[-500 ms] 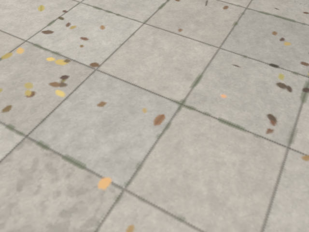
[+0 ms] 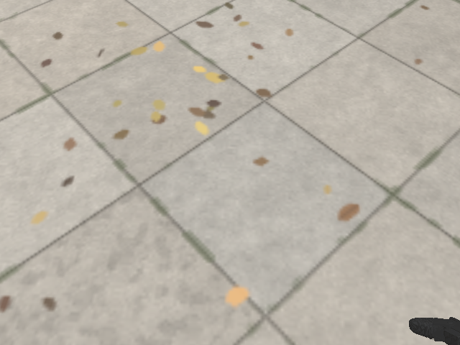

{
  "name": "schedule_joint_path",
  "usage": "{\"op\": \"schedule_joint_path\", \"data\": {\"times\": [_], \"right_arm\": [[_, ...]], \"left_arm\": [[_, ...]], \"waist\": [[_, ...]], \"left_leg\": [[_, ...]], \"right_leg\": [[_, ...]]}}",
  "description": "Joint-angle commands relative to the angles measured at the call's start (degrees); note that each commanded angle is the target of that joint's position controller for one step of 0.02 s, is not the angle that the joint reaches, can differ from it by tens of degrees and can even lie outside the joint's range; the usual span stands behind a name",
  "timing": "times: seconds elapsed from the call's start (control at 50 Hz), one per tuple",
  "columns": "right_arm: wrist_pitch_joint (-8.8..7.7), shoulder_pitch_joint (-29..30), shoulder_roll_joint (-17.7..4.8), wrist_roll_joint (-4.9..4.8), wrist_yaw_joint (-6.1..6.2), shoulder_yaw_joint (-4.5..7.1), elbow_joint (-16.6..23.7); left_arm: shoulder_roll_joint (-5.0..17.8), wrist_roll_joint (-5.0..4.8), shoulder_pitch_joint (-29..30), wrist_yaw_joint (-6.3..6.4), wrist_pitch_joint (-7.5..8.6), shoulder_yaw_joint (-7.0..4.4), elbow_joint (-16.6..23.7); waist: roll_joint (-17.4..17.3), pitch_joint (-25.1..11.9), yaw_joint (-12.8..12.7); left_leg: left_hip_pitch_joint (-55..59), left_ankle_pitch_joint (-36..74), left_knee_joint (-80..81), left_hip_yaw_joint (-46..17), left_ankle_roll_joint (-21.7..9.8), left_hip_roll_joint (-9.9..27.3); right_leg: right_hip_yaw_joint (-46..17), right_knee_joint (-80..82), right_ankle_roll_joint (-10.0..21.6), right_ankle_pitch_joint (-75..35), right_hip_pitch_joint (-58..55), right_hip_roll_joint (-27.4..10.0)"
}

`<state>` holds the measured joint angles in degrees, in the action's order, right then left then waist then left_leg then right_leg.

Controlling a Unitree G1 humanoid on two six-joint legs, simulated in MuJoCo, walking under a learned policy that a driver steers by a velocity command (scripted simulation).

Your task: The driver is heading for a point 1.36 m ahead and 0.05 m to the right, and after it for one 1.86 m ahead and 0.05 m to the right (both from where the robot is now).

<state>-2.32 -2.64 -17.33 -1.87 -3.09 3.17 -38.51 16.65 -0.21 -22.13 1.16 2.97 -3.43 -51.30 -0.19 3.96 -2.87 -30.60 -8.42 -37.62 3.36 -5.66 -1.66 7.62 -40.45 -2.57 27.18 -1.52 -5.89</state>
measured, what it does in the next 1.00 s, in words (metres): walks ahead: right foot, then left foot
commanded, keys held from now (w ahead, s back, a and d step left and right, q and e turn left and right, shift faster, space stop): w+q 0.20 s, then w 0.16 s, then w+e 0.64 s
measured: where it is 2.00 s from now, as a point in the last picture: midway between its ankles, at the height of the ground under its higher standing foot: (261, 200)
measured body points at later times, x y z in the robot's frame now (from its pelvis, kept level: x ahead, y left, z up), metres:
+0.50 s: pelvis +0.30 +0.00 +0.01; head +0.33 +0.00 +0.46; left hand +0.48 +0.27 -0.06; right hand +0.37 -0.29 -0.10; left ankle +0.12 +0.08 -0.70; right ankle +0.44 -0.08 -0.71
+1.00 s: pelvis +0.58 +0.05 +0.02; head +0.61 +0.05 +0.47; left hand +0.61 +0.34 -0.10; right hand +0.81 -0.20 -0.04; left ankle +0.69 +0.16 -0.71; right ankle +0.44 -0.08 -0.70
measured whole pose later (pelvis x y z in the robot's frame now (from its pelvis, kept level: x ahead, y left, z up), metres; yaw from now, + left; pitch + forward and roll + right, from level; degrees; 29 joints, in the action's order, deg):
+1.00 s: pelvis +0.58 +0.05 +0.02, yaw -5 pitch +2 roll +1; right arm -7.0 -1.9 -15.6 0.3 -0.8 1.9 -36.9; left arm 17.8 -1.3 -24.4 1.0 1.6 -4.1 -43.5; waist 0.7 0.4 -4.7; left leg -25.2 -5.3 -28.0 -2.9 -0.7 -2.2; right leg -13.2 -36.7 2.4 27.7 6.9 4.8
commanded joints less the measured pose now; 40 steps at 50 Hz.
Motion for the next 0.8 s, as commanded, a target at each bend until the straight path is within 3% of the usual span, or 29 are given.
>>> {"op": "schedule_joint_path", "data": {"times": [0.02, 0.04, 0.06, 0.08, 0.1, 0.12, 0.16, 0.2, 0.26, 0.3, 0.36, 0.44, 0.46, 0.48, 0.5, 0.52, 0.54, 0.56, 0.58, 0.6, 0.62, 0.68, 0.74, 0.8], "right_arm": [[-0.43, -19.3, -12.5, 0.36, 0.99, 3.80, 0.1], [-1.09, -17.7, -10.4, 1.01, 1.00, 3.17, -0.4], [-1.60, -13.9, -9.4, 1.04, 0.93, 2.83, 0.0], [-1.89, -10.7, -7.7, 1.49, 1.04, 2.36, 0.9], [-1.89, -8.6, -7.2, 2.11, 1.24, 2.13, 2.0], [-1.99, -7.8, -7.2, 2.12, 1.43, 2.25, 2.5], [-2.36, -8.7, -7.4, 1.40, 1.88, 2.36, 2.1], [-2.39, -10.5, -8.2, 1.26, 2.62, 2.56, 1.5], [-2.10, -12.8, -7.7, 1.02, 3.35, 2.31, 0.2], [-2.03, -15.5, -8.1, 0.76, 3.54, 2.29, -1.1], [-1.67, -18.8, -8.2, 0.56, 3.53, 2.23, -2.9], [-0.64, -19.7, -9.1, 1.10, 3.76, 2.50, -4.1], [-0.42, -18.8, -9.3, 1.19, 3.79, 2.49, -4.1], [-0.18, -18.0, -8.6, 1.52, 3.83, 2.07, -3.8], [-0.17, -18.1, -6.8, 2.59, 4.10, 1.03, -2.4], [-1.18, -25.8, -2.2, 2.10, 3.68, -0.21, -2.1], [-2.22, -22.7, -5.7, 1.98, 3.35, -0.07, -1.6], [-3.03, -15.8, -8.5, 0.55, 2.87, 0.70, -0.1], [-3.79, -11.4, -7.7, 0.76, 2.69, 0.32, 1.0], [-4.31, -9.6, -7.1, 1.77, 2.56, 0.42, 1.6], [-4.40, -10.1, -6.7, 2.52, 2.53, 0.59, 1.7], [-3.73, -11.4, -4.8, 2.99, 2.70, 0.19, 1.7], [-3.42, -5.2, -3.1, 2.91, 3.01, -0.59, 3.3], [-3.94, 0.9, -2.4, 2.41, 2.58, -0.87, 4.3]], "left_arm": [[8.6, -1.27, 4.3, -0.82, 4.62, -0.75, 9.4], [9.2, -2.80, 7.8, -1.14, 5.48, -0.91, 11.1], [8.3, -1.92, 8.2, -0.71, 5.88, -0.70, 11.2], [8.4, -0.55, 7.5, -0.33, 5.59, -1.15, 10.6], [8.2, -0.03, 6.1, -0.39, 4.87, -1.28, 10.3], [7.8, 0.41, 5.3, -0.48, 4.19, -1.31, 10.4], [6.8, 1.23, 5.7, -0.45, 3.04, -1.22, 11.1], [6.1, 1.46, 10.4, -0.21, 2.67, -0.96, 13.1], [4.1, 1.20, 16.1, -0.74, 3.41, -0.10, 14.5], [3.0, 0.76, 20.2, -1.55, 4.12, 0.49, 15.4], [4.4, 0.06, 23.9, -2.56, 4.72, 0.30, 16.9], [6.2, -0.28, 21.8, -3.35, 4.76, -0.25, 17.3], [7.3, -0.33, 18.1, -3.21, 4.71, -0.86, 16.5], [9.2, -0.22, 10.6, -2.99, 4.70, -1.87, 14.6], [12.1, 0.31, 1.1, -2.84, 4.53, -2.45, 13.3], [16.2, 0.18, -2.9, -3.30, 4.07, -3.81, 11.8], [10.7, -1.47, -3.3, -3.63, 3.84, -2.43, 11.6], [8.1, -1.21, 0.6, -3.26, 3.44, -1.66, 12.5], [7.8, -0.27, 3.2, -3.00, 2.91, -1.48, 13.4], [7.4, 0.00, 4.8, -2.90, 2.60, -1.28, 13.7], [6.7, 0.43, 5.4, -2.69, 2.62, -0.98, 14.0], [7.2, -0.39, 5.7, -2.11, 2.40, -1.19, 14.0], [9.4, -0.85, 4.1, -1.06, 1.89, -2.04, 13.1], [9.9, -1.18, 1.5, -0.37, 1.03, -2.32, 12.0]], "waist": [[-8.1, -22.4, 10.7], [-6.3, -14.3, 9.4], [-0.5, -8.8, 6.4], [-0.7, -7.0, 4.2], [-2.1, -5.9, 2.4], [-2.8, -5.7, 1.6], [-2.4, -4.5, 1.1], [-2.1, -2.4, 2.4], [-3.1, -2.1, 5.0], [-3.3, -1.9, 7.2], [-3.7, -1.0, 8.6], [-5.8, -1.9, 6.8], [-6.2, -4.4, 4.5], [-5.1, -10.0, 0.5], [-0.5, -18.9, -3.0], [15.8, -24.7, 0.3], [13.3, -22.9, -1.4], [8.2, -13.7, -2.0], [2.2, -9.1, -1.5], [-0.2, -5.2, -0.1], [0.8, -5.1, 1.6], [3.9, -5.2, 3.4], [3.8, -3.5, 1.9], [4.7, -3.4, -0.4]], "left_leg": [[51.4, -24.0, 23.5, -50.2, -15.3, 20.5], [44.0, -19.8, 23.4, -41.6, -12.9, 18.8], [34.6, -12.4, 23.5, -34.5, -11.3, 16.0], [28.4, -6.2, 23.7, -29.2, -10.3, 13.5], [23.7, -3.0, 25.0, -26.7, -10.2, 11.8], [21.1, -0.4, 26.3, -25.6, -10.8, 11.2], [17.0, 3.9, 27.5, -22.3, -11.6, 10.3], [15.4, 4.9, 28.1, -20.2, -11.0, 9.0], [15.4, 4.9, 27.0, -15.8, -8.0, 6.4], [15.3, 3.3, 26.8, -15.5, -7.1, 6.8], [22.1, 4.3, 23.5, -18.3, -7.1, 9.7], [33.2, 19.4, 18.0, -19.1, -5.4, 14.0], [34.2, 31.2, 13.2, -17.2, -4.5, 12.9], [32.9, 39.2, 3.6, -14.0, -3.1, 10.1], [23.7, 28.8, -11.9, -11.5, -1.3, 7.1], [0.2, -8.5, -32.8, -7.3, 4.0, -3.3], [-9.2, -21.9, -37.3, -11.7, 4.0, -2.1], [-13.3, -17.5, -38.3, -11.8, 3.6, 1.1], [-12.5, -13.9, -35.8, -10.4, 3.3, 2.9], [-12.0, -11.5, -31.3, -9.7, 3.8, 4.3], [-8.9, -9.6, -27.7, -9.8, 4.2, 5.6], [-5.8, -8.9, -19.7, -7.9, 7.0, 5.7], [-4.0, -0.4, -7.9, -6.8, 9.2, 4.5], [1.6, 10.8, 2.8, -6.5, 9.7, 1.9]], "right_leg": [[-14.9, -40.6, 2.1, 2.4, 43.9, 5.5], [-13.5, -38.8, 3.7, -1.8, 46.0, 3.2], [-13.1, -33.4, 4.1, -6.0, 44.0, 0.6], [-13.3, -28.7, 4.1, -8.6, 40.4, -1.3], [-13.5, -27.2, 3.8, -10.5, 37.2, -2.1], [-13.2, -25.6, 3.0, -11.5, 35.8, -2.2], [-12.1, -21.7, 0.9, -13.9, 35.5, -1.8], [-11.5, -14.7, -0.9, -19.9, 38.1, -1.1], [-10.5, -0.2, -1.5, -32.3, 35.6, 0.8], [-9.3, 5.6, -1.2, -37.7, 31.9, 2.4], [-10.1, 10.1, 0.5, -36.0, 34.1, 2.9], [-8.5, 12.4, 4.9, -24.6, 34.9, 4.0], [-6.8, 13.3, 6.6, -22.6, 29.5, 5.9], [-6.2, 14.1, 8.9, -25.5, 18.5, 6.6], [-16.9, 11.9, 13.1, -29.2, 1.7, -1.8], [-43.9, 16.1, 23.0, -18.2, -18.4, -13.5], [-53.4, 22.9, 22.2, -7.2, -20.2, -13.8], [-45.8, 23.8, 19.6, -6.3, -13.5, -12.4], [-39.9, 24.8, 18.3, -11.2, -6.0, -9.9], [-36.1, 25.8, 18.3, -17.7, -0.1, -8.0], [-33.4, 26.8, 17.9, -22.7, 3.0, -6.0], [-28.6, 28.5, 18.7, -30.3, 7.9, -3.7], [-24.5, 29.2, 17.5, -31.0, 12.8, -1.4], [-23.1, 28.0, 15.0, -28.4, 15.6, 0.6]]}}
Velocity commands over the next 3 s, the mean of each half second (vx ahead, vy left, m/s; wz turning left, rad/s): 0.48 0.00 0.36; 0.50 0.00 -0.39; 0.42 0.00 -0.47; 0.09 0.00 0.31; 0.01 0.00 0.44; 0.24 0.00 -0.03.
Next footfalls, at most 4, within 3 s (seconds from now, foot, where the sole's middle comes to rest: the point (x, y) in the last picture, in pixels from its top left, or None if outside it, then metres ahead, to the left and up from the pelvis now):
0.48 right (277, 327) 0.48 -0.07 -0.75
0.98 left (202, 241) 0.73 0.15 -0.75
1.46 right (301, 191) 0.94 -0.16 -0.75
1.92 left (228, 184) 0.95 0.09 -0.75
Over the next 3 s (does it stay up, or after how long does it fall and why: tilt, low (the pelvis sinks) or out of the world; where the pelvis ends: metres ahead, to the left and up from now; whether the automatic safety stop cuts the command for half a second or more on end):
stays up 0.99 -0.01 0.03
